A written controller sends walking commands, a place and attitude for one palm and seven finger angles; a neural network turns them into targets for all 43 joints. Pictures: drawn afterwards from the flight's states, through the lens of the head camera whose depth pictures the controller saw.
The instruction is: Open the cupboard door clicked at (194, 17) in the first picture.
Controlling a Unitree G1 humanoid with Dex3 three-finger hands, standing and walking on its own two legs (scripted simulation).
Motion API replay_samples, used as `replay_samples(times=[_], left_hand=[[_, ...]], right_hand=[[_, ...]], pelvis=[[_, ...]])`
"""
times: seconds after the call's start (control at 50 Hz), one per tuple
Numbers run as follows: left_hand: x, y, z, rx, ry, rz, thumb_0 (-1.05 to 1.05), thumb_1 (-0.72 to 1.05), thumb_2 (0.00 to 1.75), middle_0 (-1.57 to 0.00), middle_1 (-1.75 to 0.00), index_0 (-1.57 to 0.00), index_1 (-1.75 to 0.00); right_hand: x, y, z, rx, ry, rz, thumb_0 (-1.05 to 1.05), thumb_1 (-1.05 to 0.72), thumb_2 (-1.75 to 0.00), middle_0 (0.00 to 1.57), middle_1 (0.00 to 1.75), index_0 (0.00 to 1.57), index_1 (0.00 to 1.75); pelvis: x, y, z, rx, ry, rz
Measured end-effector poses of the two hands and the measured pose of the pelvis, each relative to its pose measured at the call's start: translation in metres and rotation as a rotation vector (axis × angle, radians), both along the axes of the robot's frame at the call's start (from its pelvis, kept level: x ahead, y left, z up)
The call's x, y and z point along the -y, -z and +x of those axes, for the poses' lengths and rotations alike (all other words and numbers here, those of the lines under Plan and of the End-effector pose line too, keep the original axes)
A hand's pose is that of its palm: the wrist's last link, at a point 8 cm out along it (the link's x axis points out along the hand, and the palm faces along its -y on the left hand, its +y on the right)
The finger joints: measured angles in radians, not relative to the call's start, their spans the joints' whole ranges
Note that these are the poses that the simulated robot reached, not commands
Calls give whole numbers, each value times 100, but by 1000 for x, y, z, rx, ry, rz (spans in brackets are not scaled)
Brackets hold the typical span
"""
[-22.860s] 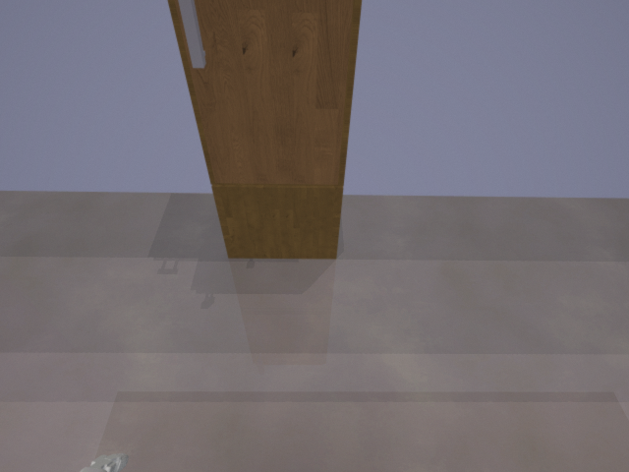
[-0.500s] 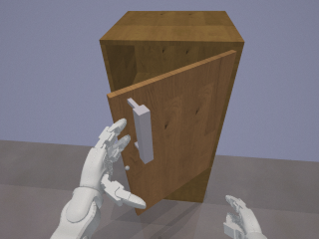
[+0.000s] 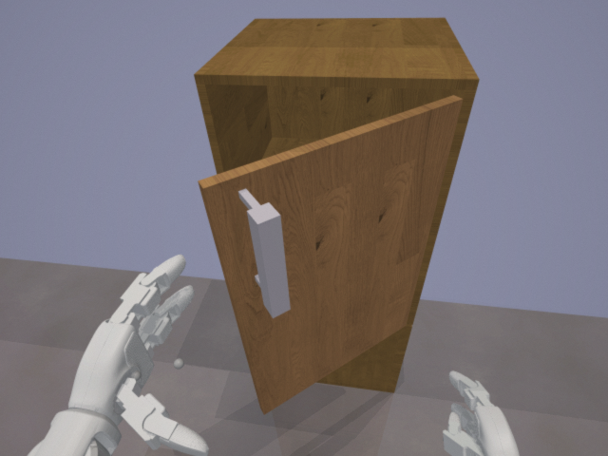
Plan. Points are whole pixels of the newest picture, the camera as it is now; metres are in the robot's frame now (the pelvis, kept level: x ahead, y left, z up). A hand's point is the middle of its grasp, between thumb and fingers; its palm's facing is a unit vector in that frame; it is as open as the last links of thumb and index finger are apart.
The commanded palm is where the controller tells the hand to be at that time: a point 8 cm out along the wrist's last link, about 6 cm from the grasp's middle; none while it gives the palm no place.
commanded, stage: draw the hand back to the body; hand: left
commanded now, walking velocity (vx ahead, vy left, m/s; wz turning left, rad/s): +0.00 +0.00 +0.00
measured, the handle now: (262, 254) +0.31 +0.09 +0.15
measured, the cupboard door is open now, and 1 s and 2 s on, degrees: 41 41 41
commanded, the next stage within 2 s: step back with the hand held close in 1.62 s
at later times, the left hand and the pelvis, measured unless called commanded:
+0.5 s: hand (133, 354) +0.17 +0.19 +0.15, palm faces -0.03 -1.00 -0.08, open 16.3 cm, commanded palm +0.15 +0.25 +0.16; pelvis +0.00 +0.02 +0.00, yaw +0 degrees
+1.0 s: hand (83, 320) +0.21 +0.26 +0.15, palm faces +0.31 -0.88 -0.37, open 12.0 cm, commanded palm +0.16 +0.31 +0.17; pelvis +0.01 +0.05 +0.01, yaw -2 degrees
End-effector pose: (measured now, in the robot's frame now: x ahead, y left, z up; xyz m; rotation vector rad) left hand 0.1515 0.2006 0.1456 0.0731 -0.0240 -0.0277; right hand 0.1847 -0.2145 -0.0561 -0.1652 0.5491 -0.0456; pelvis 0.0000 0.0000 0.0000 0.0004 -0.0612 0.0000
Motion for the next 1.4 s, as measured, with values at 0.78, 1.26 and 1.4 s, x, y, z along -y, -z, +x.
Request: replay_samples(times=[0.78,1.26,1.4], left_hand=[[-80,-10,0,66,-265,233,-1,-19,43,-17,-30,-17,-30],[-125,-28,32,94,-395,388,1,63,79,-20,-30,-20,-30],[-120,-28,34,78,-422,381,1,81,87,-21,-30,-21,-30]], right_hand=[[-43,-1,-9,-50,-20,-54,1,-91,-90,21,30,20,30],[-21,10,-1,-158,67,-56,1,-91,-90,21,30,20,30],[-14,11,7,-159,59,-50,1,-91,-90,21,30,20,30]], pelvis=[[-35,-9,-8,-4,19,-19],[-38,-12,21,-17,46,-2],[-32,-12,23,-21,41,1]])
